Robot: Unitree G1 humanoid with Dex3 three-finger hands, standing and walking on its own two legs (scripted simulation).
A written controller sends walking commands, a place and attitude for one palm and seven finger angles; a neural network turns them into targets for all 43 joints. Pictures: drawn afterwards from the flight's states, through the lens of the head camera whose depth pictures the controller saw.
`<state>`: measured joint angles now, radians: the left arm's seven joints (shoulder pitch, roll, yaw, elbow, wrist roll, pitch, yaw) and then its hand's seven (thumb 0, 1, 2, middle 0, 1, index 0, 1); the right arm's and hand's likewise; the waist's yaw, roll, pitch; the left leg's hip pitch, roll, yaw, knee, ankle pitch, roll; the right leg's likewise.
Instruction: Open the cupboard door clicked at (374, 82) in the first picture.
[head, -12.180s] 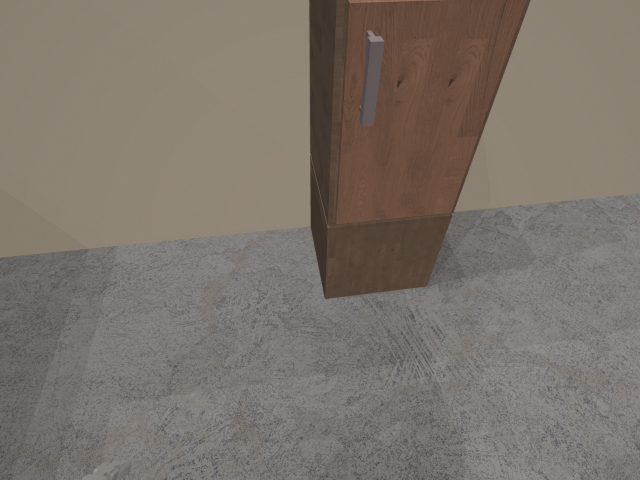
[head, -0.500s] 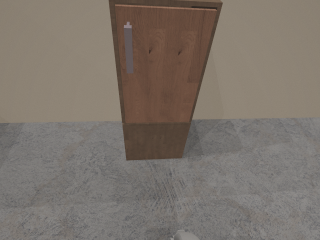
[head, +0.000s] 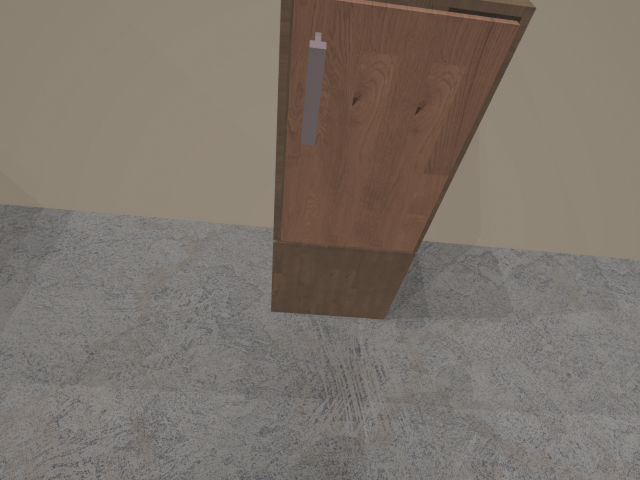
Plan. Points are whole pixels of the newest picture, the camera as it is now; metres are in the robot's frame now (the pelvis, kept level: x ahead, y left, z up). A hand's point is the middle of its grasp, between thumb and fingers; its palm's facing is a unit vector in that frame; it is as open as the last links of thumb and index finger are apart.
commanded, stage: shuffle to correct the standing spot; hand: left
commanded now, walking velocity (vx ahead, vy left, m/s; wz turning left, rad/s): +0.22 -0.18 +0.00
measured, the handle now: (312, 90) +0.71 +0.05 +0.12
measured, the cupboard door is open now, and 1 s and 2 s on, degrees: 0 0 0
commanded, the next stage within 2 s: come to a stop and stand still in 0.54 s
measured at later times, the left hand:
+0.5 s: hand (263, 402) +0.26 +0.08 -0.16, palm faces -0.05 -0.98 -0.19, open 7.4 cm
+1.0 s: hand (295, 419) +0.24 +0.03 -0.16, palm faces +0.07 -0.97 -0.22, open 7.3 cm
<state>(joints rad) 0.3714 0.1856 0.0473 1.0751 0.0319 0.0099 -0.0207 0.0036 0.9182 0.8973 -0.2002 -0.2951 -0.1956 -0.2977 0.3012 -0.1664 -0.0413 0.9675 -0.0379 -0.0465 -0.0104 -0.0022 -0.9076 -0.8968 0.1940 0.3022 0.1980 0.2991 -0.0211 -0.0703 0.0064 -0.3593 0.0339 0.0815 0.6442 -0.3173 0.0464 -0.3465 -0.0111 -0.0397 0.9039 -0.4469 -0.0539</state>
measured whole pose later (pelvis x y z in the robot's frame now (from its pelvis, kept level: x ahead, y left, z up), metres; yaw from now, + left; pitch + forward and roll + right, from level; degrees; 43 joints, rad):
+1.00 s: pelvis +0.23 -0.14 +0.01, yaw +0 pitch +0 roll +1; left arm 0.27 0.15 0.02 1.04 0.01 0.01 0.04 0.00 0.92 0.90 -0.20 -0.30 -0.20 -0.30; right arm 0.14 -0.14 -0.01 0.97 -0.01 0.04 -0.04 0.00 -0.91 -0.90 0.20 0.30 0.20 0.30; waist 0.03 0.01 0.06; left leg -0.27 0.01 0.11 0.55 -0.26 0.02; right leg -0.18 0.08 -0.13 0.49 -0.31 -0.12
